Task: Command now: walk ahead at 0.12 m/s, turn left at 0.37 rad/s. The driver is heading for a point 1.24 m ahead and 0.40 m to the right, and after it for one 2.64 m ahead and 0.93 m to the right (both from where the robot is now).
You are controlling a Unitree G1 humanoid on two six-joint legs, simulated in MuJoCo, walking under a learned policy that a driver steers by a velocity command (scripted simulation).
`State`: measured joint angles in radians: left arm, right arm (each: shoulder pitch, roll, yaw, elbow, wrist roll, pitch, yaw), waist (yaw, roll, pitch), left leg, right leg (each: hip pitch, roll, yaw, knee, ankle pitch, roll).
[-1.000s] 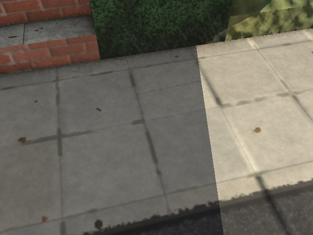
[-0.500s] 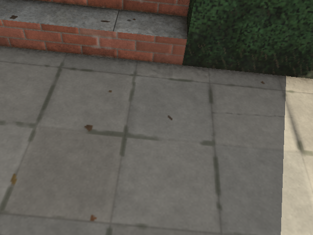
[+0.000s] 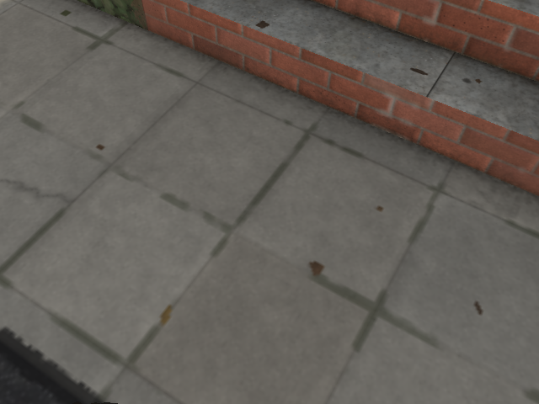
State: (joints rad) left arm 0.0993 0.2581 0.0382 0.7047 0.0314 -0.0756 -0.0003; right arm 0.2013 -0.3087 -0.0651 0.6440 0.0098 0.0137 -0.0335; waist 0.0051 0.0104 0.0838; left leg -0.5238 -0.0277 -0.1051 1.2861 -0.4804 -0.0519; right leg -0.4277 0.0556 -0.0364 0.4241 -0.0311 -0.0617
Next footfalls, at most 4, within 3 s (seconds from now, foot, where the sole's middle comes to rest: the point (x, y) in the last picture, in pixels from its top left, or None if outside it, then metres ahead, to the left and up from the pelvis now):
0.22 left None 0.10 0.14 -0.76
0.64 right None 0.05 -0.10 -0.76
1.08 left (321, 361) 0.51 -0.10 -0.76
1.48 right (492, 308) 0.66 -0.55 -0.76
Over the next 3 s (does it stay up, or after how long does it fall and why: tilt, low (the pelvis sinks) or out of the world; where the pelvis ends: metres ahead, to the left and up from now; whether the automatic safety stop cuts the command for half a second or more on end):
stays up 1.67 -0.41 0.39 its command is cut before an obstacle after 1.4 s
